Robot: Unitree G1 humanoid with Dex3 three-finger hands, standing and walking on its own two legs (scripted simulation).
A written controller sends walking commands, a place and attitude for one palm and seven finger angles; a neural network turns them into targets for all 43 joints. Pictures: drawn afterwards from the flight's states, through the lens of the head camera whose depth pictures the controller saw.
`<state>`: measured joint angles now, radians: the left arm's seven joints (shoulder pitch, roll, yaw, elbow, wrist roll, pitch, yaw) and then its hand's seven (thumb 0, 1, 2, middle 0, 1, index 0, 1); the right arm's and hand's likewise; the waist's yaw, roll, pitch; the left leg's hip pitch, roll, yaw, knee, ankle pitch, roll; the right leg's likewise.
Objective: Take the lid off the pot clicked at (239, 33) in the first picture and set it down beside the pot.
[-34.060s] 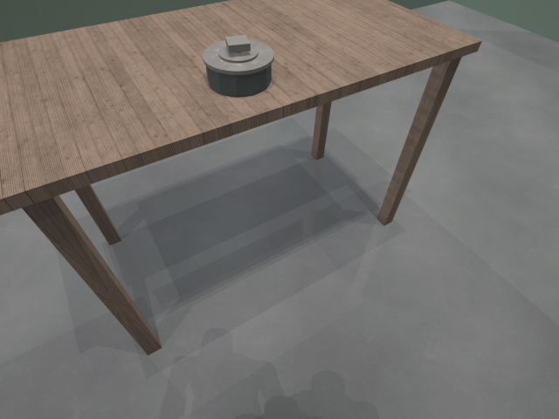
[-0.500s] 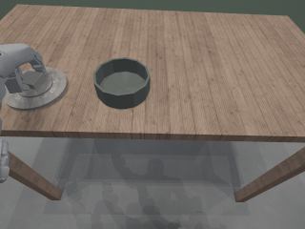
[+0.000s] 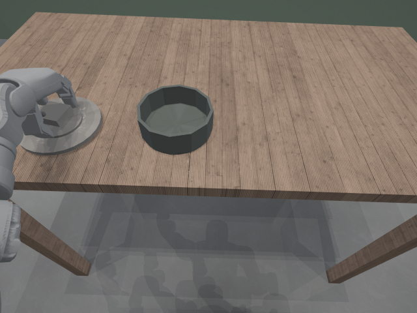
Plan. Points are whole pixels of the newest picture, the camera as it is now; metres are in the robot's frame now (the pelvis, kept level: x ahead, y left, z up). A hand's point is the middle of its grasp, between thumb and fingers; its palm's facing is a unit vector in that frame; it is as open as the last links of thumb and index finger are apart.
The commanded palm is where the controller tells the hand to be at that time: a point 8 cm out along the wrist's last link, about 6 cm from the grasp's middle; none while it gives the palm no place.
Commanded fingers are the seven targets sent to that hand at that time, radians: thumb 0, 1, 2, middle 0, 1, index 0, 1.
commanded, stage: open the fingers wide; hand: left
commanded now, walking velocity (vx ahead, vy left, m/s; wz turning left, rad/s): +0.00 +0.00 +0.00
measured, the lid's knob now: (54, 113) +0.47 +0.30 +0.12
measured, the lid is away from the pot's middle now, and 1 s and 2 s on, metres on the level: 0.24 0.23 0.23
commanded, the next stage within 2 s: raise the empty hand in 0.08 s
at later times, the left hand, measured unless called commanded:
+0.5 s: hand (51, 103) +0.45 +0.28 +0.16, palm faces -0.31 -0.02 -0.95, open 10.9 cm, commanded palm +0.44 +0.29 +0.22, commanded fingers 0.00 -0.18 0.99 -0.56 -0.46 -0.56 -0.46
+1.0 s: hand (30, 79) +0.44 +0.29 +0.22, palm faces -0.24 -0.02 -0.97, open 10.9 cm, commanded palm +0.44 +0.29 +0.28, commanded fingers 0.00 -0.18 0.99 -0.56 -0.46 -0.56 -0.46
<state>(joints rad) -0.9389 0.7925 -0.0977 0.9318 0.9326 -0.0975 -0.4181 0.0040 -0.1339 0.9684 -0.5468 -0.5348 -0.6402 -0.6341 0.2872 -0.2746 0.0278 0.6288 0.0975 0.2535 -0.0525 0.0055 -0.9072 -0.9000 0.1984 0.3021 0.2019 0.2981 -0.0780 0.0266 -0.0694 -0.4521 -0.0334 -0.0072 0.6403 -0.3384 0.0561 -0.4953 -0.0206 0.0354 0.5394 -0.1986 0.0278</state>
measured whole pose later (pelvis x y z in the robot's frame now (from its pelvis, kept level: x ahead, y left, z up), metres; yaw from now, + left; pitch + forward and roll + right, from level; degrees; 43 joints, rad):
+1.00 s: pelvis +0.01 -0.01 +0.02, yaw +1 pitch +5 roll -1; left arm -0.95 0.79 -0.10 0.78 0.93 0.04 -0.48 0.00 -0.17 0.99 -0.57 -0.46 -0.58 -0.46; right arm 0.21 -0.30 0.04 0.63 0.09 0.21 -0.06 0.01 -0.91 -0.90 0.20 0.30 0.20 0.30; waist -0.06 0.04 -0.04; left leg -0.28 -0.03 -0.02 0.46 -0.27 0.04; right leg -0.33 -0.02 0.02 0.38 -0.15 0.03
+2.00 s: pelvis +0.02 -0.01 +0.02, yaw +1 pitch +4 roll -1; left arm -0.80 0.81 -0.04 0.47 0.89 0.15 -0.53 0.00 -0.17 0.99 -0.57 -0.46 -0.58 -0.46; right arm 0.20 -0.29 0.06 0.58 0.09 0.18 -0.04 0.01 -0.91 -0.90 0.20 0.30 0.20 0.30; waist -0.02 0.06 -0.05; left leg -0.23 -0.04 -0.02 0.42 -0.26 0.05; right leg -0.29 -0.03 0.02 0.37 -0.15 0.04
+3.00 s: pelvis +0.03 -0.04 +0.02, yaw +0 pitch -4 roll -1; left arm -0.19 0.42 0.44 -0.20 -0.12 -0.09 0.06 0.01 0.69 0.92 -0.28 -0.33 -0.28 -0.34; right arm 0.12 -0.22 0.04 0.68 0.02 -0.04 -0.05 0.01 -0.91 -0.90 0.20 0.30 0.20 0.30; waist 0.06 0.06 0.02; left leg -0.02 0.02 -0.02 0.35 -0.26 0.00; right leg -0.09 0.02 0.02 0.31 -0.15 0.00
